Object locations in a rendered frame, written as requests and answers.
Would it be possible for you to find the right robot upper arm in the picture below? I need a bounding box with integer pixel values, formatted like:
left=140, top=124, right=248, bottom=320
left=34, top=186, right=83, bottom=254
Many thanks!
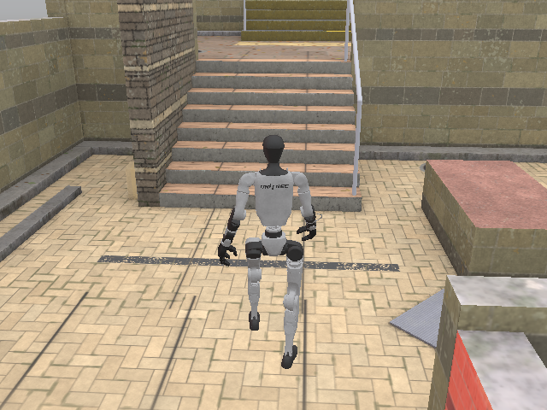
left=291, top=172, right=314, bottom=217

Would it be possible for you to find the robot head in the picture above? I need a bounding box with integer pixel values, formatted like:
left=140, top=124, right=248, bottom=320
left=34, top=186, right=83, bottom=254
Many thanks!
left=259, top=135, right=288, bottom=176

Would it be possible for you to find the robot right hand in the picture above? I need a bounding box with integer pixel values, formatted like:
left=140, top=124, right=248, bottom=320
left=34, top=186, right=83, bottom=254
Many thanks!
left=297, top=225, right=316, bottom=241

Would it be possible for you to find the left robot upper arm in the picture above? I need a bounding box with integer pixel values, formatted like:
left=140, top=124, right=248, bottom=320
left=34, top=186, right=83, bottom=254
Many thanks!
left=233, top=172, right=256, bottom=220

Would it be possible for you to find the robot left hand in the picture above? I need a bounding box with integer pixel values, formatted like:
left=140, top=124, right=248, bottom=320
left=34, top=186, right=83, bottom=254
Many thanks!
left=218, top=243, right=237, bottom=266

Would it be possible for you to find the right robot forearm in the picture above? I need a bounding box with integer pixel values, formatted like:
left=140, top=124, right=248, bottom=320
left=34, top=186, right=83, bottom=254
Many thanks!
left=304, top=204, right=316, bottom=231

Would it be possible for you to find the right robot foot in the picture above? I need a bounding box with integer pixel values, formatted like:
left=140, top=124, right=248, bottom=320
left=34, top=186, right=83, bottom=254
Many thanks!
left=281, top=345, right=297, bottom=369

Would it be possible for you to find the left robot forearm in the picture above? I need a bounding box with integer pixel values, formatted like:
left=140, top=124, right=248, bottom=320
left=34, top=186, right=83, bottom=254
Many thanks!
left=221, top=208, right=240, bottom=247

